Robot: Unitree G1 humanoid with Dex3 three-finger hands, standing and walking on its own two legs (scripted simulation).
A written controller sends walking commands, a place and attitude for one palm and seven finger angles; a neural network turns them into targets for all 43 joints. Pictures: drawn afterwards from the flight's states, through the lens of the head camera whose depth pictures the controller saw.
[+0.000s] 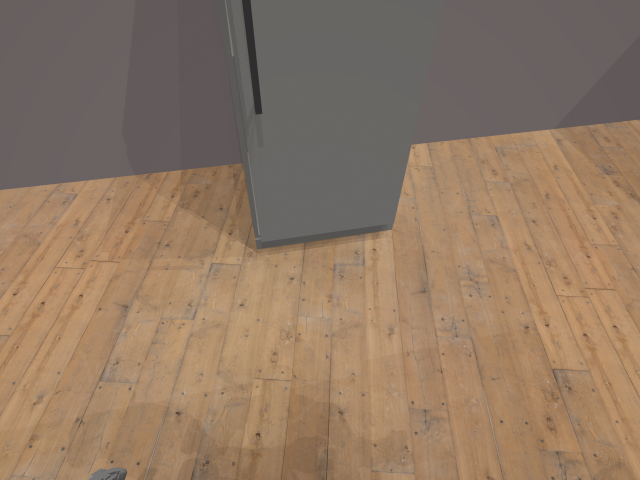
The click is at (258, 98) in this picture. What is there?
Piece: fridge door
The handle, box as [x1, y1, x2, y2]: [242, 0, 261, 113]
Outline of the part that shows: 242,0 255,112 261,113 250,1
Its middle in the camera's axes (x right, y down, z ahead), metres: -0.18 -0.53 +0.91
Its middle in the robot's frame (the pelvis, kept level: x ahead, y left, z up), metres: +1.05 +0.23 +0.16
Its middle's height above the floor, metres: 0.93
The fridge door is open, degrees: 0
